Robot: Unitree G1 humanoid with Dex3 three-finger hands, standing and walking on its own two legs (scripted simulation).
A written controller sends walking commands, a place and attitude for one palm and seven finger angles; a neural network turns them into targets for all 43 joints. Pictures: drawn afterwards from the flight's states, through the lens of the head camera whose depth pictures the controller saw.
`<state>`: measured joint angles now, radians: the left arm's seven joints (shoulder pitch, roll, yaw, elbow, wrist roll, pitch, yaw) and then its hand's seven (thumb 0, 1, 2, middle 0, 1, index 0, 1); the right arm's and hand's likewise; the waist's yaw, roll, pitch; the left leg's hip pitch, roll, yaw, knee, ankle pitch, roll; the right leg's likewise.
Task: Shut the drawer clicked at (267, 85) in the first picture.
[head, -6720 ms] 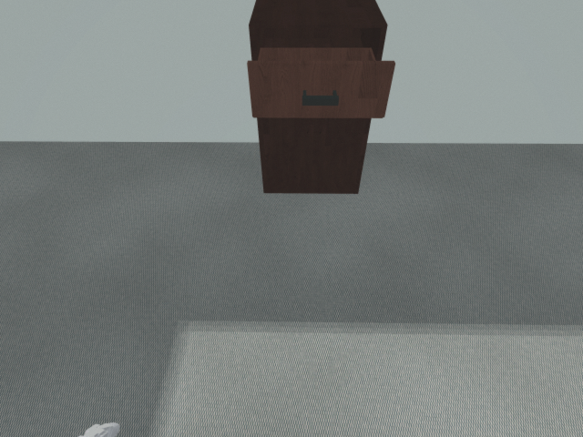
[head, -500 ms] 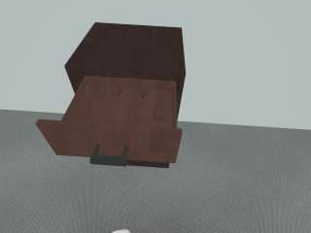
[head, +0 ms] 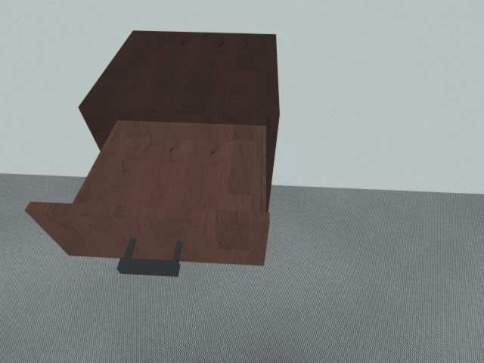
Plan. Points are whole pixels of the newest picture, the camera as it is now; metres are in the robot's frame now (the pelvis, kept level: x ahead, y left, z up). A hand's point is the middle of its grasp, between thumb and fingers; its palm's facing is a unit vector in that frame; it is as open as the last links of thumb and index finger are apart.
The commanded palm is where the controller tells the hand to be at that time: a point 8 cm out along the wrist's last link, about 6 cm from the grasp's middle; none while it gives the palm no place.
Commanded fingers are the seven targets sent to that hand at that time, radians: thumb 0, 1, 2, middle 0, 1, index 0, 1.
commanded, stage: come to a stop and stand still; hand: left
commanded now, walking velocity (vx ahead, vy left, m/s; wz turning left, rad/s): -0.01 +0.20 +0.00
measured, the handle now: (152, 256) +0.31 +0.20 -0.05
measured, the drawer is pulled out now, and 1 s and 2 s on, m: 0.30 0.30 0.30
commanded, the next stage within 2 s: look again from close up in 1.04 s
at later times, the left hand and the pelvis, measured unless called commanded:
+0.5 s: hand out of the picture -0.01 +0.20 -0.17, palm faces +0.05 -0.98 -0.21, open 7.4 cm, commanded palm none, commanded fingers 0.00 0.90 0.90 -0.20 -0.30 -0.20 -0.30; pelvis -0.02 +0.02 +0.01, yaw +0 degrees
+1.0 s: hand out of the picture -0.02 +0.13 -0.17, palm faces +0.07 -0.99 -0.13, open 7.4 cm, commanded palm none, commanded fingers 0.00 0.90 0.90 -0.20 -0.30 -0.20 -0.30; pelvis +0.01 -0.01 +0.01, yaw +0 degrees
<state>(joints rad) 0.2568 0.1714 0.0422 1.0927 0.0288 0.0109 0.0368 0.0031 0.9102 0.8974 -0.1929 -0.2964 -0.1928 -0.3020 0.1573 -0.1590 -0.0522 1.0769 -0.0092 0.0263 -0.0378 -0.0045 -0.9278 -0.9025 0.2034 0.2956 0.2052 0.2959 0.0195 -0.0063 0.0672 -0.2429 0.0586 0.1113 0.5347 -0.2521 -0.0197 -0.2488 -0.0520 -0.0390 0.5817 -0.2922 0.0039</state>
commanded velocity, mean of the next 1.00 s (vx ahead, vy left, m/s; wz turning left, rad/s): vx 0.04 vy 0.01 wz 0.00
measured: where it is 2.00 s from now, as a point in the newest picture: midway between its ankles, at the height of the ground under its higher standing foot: outside the picture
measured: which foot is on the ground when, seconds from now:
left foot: down 0.00-0.02, up 0.04-0.28, down 0.30-1.00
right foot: down 0.00-1.00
